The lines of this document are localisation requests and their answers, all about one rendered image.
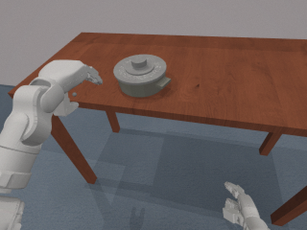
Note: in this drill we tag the right robot hand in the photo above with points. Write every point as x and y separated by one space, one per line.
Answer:
244 207

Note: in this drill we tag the lid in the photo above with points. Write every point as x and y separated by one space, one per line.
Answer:
124 72

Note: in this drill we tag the right robot forearm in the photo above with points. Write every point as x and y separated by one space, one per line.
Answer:
254 223

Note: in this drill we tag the pot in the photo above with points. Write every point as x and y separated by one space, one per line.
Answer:
144 90

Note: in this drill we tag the table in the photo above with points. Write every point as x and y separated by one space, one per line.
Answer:
253 83

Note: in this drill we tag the left robot upper arm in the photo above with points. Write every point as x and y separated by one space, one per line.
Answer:
11 210

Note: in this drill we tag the knob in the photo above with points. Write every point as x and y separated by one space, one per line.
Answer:
138 61

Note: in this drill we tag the left robot forearm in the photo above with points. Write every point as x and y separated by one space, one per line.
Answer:
25 130

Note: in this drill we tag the left robot hand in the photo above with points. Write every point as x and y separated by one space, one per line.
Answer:
68 74

